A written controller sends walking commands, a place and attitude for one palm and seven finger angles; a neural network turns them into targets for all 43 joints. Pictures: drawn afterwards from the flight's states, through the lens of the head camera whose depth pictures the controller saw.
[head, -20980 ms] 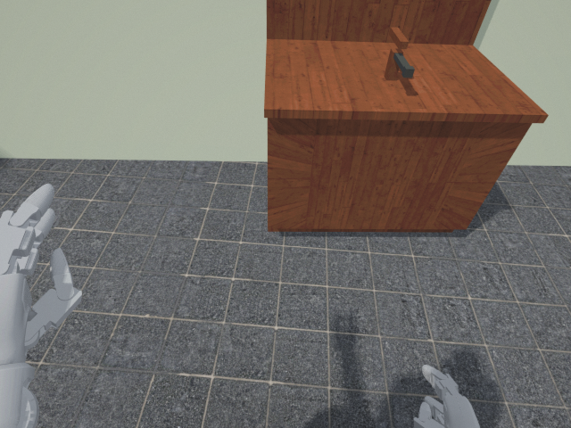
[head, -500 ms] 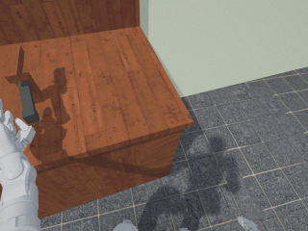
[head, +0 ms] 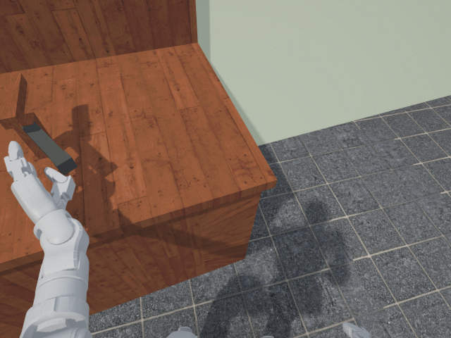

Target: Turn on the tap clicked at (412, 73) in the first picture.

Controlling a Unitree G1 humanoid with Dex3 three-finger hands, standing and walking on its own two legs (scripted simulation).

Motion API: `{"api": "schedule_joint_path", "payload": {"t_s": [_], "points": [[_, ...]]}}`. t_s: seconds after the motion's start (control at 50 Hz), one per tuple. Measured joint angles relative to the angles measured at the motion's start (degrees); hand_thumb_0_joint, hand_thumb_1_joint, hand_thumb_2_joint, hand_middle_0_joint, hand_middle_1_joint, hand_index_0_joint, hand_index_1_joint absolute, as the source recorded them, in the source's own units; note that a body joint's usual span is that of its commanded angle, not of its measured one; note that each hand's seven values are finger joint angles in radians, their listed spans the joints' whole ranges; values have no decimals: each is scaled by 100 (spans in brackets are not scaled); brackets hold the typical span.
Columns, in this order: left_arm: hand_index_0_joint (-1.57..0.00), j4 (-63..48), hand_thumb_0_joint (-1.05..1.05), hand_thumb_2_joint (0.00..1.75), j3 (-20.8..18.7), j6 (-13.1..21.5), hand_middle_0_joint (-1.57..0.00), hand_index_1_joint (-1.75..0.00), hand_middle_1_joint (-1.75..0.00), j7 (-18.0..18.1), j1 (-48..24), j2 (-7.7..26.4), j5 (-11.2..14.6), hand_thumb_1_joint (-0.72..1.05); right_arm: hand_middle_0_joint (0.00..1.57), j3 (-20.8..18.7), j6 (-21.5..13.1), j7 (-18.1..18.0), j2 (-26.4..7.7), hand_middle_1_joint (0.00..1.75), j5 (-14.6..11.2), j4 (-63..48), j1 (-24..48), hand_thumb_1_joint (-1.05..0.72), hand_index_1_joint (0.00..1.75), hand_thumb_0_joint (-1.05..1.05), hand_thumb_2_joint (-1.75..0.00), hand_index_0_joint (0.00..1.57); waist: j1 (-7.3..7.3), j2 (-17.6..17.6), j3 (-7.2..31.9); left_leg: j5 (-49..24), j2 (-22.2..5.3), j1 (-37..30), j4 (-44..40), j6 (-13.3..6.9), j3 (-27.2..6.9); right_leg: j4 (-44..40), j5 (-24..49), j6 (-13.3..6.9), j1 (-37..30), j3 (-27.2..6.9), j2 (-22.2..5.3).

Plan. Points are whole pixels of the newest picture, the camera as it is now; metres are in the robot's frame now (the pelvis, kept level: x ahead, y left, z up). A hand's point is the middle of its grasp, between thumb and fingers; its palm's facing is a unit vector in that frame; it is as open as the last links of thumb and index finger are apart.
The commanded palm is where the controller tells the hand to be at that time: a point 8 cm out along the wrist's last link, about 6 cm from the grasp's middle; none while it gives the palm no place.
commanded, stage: push the lever round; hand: left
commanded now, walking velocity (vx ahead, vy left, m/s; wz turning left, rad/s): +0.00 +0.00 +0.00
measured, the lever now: (64, 163) +0.40 +0.31 +0.07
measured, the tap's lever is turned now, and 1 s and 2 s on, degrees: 28 50 75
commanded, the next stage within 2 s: lift the hand up off the lever in 1.68 s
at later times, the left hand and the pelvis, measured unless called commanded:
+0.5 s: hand (88, 167) +0.40 +0.27 +0.06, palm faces +0.78 -0.62 -0.09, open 7.7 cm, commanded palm +0.35 +0.28 +0.06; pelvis +0.01 +0.00 +0.00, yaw +0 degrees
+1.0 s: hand (102, 156) +0.43 +0.25 +0.06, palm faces +0.84 -0.54 -0.07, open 7.7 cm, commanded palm +0.38 +0.25 +0.06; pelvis +0.00 +0.00 +0.00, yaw +1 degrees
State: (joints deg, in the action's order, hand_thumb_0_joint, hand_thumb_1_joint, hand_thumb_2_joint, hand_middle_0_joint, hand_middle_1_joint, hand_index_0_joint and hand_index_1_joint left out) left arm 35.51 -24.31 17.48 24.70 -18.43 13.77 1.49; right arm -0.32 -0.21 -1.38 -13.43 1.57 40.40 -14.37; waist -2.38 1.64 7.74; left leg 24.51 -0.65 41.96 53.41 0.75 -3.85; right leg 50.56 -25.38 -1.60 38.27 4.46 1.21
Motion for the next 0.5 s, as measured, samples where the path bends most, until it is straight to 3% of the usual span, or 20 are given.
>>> {"api": "schedule_joint_path", "payload": {"t_s": [0.5], "points": [[-15,499,2,91,63,-91,-15,-15,-15,1252,-646,-366,-509,92,20,-143,176,178,45,30,168,131,-74,-90,30,0,-90,20,-103,1,101,39,4,35,-20,5,-10,-31,-38,-3,27,6,0]]}}
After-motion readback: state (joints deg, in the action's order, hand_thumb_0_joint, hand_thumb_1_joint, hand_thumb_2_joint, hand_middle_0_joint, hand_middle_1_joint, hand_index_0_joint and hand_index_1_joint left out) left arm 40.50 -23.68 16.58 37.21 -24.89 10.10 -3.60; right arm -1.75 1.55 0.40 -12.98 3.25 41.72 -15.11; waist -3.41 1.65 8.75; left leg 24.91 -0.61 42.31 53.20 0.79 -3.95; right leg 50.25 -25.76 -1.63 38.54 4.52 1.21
